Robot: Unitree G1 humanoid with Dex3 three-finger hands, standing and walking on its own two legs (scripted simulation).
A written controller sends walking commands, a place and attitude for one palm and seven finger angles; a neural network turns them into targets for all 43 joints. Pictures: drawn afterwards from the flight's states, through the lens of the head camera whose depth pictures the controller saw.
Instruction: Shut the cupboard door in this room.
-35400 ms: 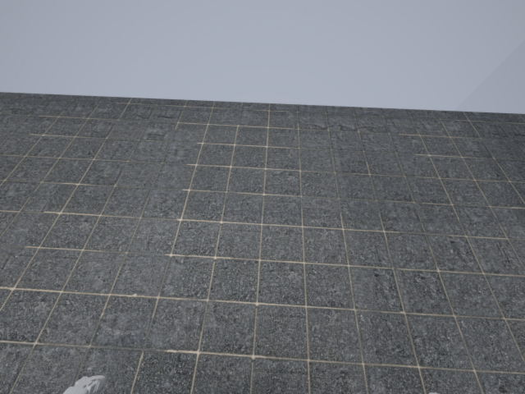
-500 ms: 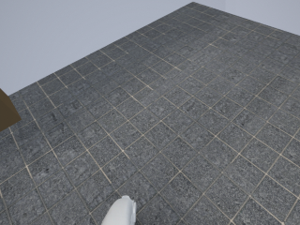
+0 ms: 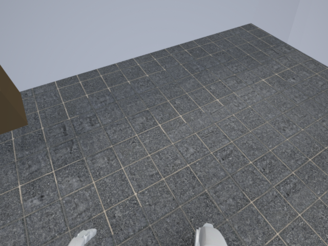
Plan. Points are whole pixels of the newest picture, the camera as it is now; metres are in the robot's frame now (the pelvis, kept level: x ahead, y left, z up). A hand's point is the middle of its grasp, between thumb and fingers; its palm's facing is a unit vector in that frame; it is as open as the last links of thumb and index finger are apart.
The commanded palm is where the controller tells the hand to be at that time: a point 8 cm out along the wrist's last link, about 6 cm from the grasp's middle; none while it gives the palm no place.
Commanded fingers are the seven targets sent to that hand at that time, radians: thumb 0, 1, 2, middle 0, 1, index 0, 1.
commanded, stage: walk to a spot facing it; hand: left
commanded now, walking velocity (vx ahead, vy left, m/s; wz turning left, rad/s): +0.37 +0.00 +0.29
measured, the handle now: out of the picture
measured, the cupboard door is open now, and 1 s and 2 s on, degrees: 80 80 80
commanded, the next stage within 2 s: turn to face it in 0.54 s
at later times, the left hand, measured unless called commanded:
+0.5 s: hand (106, 236) +0.17 +0.17 -0.17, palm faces +0.28 -0.93 -0.24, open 7.3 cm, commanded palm none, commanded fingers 0.00 0.90 0.90 -0.20 -0.30 -0.20 -0.30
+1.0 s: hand (76, 170) +0.35 +0.31 -0.16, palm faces +0.52 -0.83 -0.21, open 7.4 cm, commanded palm none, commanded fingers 0.00 0.90 0.90 -0.20 -0.30 -0.20 -0.30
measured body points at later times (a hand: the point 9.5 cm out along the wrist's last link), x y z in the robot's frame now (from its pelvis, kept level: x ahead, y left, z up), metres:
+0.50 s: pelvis +0.22 -0.02 +0.00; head +0.24 -0.02 +0.45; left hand +0.15 +0.22 -0.15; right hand +0.33 -0.25 -0.15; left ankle +0.29 +0.14 -0.67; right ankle +0.19 -0.14 -0.74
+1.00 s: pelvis +0.34 +0.08 +0.00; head +0.36 +0.11 +0.45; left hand +0.32 +0.35 -0.14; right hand +0.52 -0.10 -0.13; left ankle +0.34 +0.14 -0.74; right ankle +0.45 -0.07 -0.66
